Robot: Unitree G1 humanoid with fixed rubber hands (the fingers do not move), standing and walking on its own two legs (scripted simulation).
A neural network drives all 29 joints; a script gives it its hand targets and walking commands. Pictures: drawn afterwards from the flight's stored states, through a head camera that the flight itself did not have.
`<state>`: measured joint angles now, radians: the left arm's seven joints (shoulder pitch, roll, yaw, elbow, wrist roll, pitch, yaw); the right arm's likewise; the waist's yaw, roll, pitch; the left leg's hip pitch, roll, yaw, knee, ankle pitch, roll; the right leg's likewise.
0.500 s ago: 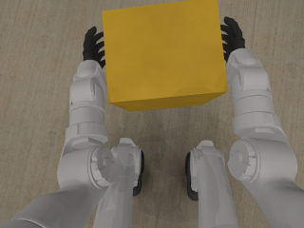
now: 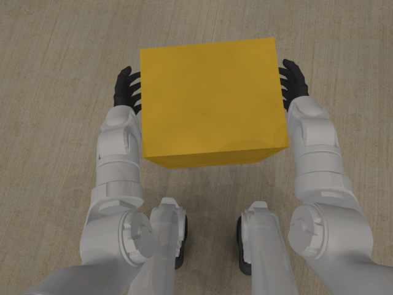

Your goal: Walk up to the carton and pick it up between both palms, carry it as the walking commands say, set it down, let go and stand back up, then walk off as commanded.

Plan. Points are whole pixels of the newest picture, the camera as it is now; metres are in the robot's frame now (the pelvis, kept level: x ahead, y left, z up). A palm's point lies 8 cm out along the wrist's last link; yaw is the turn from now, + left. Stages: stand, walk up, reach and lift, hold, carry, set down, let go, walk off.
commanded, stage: reach and lift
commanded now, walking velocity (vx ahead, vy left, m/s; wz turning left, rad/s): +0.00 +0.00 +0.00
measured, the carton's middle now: (209, 117) +0.46 +0.01 -0.12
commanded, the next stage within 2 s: none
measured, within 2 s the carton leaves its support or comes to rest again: neither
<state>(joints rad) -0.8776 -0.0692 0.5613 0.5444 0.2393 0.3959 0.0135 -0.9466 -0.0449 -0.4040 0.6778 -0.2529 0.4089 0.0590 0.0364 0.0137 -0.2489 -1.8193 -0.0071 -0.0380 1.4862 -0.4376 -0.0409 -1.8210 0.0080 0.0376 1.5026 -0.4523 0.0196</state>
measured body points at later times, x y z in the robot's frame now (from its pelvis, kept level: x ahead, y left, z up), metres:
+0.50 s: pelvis +0.02 +0.00 +0.07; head +0.22 -0.02 +0.47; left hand +0.45 +0.18 +0.02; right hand +0.47 -0.15 +0.01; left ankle +0.09 +0.14 -0.53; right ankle +0.09 -0.13 -0.53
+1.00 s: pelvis +0.04 +0.00 +0.13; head +0.20 -0.01 +0.55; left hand +0.43 +0.18 +0.09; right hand +0.45 -0.15 +0.08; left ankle +0.09 +0.14 -0.53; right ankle +0.09 -0.13 -0.53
